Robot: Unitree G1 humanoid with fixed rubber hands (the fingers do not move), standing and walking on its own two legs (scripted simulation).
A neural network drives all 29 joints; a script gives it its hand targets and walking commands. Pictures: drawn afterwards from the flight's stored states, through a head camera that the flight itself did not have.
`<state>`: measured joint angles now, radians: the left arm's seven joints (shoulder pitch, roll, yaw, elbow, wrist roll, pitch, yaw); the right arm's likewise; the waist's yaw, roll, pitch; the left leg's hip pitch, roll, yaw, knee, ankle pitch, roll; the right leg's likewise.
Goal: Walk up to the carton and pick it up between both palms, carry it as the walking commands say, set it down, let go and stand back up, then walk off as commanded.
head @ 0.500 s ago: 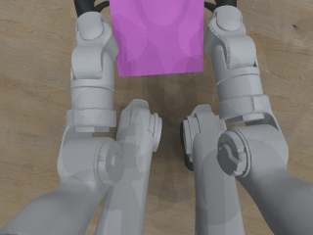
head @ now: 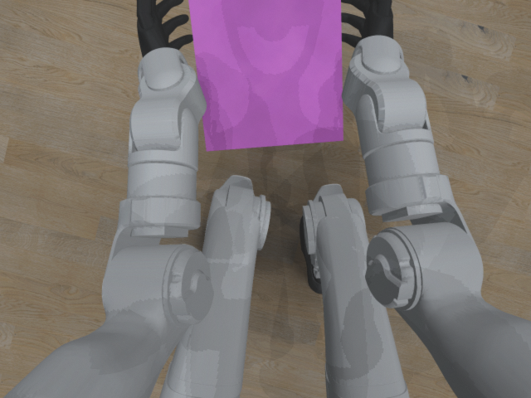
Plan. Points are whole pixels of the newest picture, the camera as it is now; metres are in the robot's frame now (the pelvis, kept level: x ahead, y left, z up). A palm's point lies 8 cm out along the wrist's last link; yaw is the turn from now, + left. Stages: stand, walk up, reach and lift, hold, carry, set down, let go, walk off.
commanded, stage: reach and lift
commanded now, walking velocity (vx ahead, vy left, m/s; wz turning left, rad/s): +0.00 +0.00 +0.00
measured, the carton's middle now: (266, 71) +0.51 +0.04 -0.17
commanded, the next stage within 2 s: none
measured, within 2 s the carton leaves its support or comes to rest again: neither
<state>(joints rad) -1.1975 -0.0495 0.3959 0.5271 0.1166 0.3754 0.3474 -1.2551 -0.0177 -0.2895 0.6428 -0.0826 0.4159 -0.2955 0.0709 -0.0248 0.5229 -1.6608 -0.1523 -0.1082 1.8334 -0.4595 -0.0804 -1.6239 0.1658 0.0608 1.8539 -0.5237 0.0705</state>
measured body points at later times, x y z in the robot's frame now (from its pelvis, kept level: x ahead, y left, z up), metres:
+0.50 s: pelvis +0.00 +0.00 +0.06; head +0.29 +0.03 +0.39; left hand +0.49 +0.17 -0.02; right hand +0.52 -0.08 -0.02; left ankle +0.17 +0.12 -0.45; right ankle +0.15 -0.12 -0.45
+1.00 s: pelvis +0.00 +0.00 +0.11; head +0.26 +0.03 +0.47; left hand +0.48 +0.17 +0.05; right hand +0.50 -0.08 +0.05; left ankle +0.17 +0.12 -0.45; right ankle +0.15 -0.12 -0.45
